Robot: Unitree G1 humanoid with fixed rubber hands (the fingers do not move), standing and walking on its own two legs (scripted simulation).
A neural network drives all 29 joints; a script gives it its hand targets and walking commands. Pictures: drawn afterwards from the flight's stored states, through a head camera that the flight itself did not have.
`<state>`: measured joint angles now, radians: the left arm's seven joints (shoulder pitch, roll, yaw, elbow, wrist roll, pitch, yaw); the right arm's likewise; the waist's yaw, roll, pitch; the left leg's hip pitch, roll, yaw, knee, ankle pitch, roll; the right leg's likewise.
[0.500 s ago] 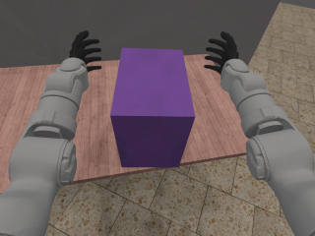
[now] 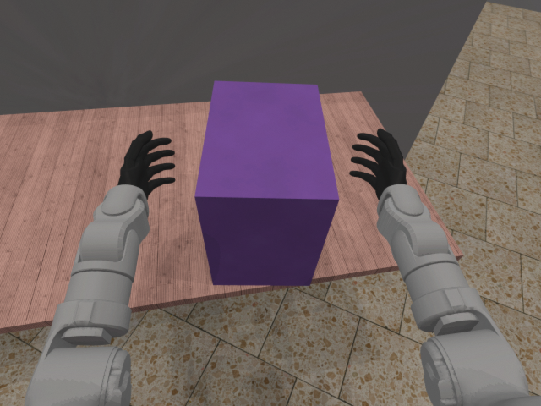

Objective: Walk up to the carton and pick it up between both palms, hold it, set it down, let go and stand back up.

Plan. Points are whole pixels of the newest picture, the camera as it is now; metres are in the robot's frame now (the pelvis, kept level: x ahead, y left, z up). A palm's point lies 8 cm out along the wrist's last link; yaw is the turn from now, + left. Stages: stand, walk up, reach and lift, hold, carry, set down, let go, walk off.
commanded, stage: set down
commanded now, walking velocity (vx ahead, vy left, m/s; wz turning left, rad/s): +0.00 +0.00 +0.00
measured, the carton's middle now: (263, 187) +0.48 +0.01 +0.01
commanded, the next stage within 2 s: none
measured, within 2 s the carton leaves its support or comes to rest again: neither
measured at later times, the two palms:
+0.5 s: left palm (133, 247) +0.33 +0.20 +0.05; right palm (390, 243) +0.33 -0.18 +0.06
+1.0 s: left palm (133, 315) +0.25 +0.21 -0.02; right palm (394, 311) +0.25 -0.19 -0.01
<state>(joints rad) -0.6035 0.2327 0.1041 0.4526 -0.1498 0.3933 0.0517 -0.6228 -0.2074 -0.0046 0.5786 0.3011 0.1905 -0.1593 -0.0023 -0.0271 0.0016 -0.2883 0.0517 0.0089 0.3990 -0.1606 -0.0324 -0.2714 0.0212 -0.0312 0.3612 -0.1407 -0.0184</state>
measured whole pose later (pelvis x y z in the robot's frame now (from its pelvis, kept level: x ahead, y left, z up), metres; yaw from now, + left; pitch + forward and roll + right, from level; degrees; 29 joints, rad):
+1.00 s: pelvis +0.03 +0.01 +0.00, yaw +0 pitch -3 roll +0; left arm 0.10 0.16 -0.05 0.49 -0.10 -0.28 0.08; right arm 0.11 -0.11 0.02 0.54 0.17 -0.31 -0.03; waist 0.02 -0.03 0.03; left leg -0.12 0.03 0.02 0.41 -0.23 -0.02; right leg -0.11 0.01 -0.01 0.39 -0.22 -0.01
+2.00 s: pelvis +0.05 +0.01 +0.00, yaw -1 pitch -7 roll +0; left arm 0.24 0.17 0.00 0.46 -0.01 0.03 0.02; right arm 0.22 -0.17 0.00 0.65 0.03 -0.26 0.00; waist 0.03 -0.01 0.08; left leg 0.00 0.04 0.03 0.38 -0.26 -0.02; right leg 0.00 0.01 0.02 0.35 -0.24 0.00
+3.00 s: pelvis +0.03 +0.02 -0.02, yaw -5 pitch -1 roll +0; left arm 0.30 0.19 0.03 0.72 0.03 0.00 0.00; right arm 0.32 -0.22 -0.07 0.82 -0.03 0.04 0.01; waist -0.01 -0.01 -0.01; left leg -0.25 0.06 0.09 0.61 -0.35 -0.01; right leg -0.28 0.03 0.06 0.60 -0.31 0.00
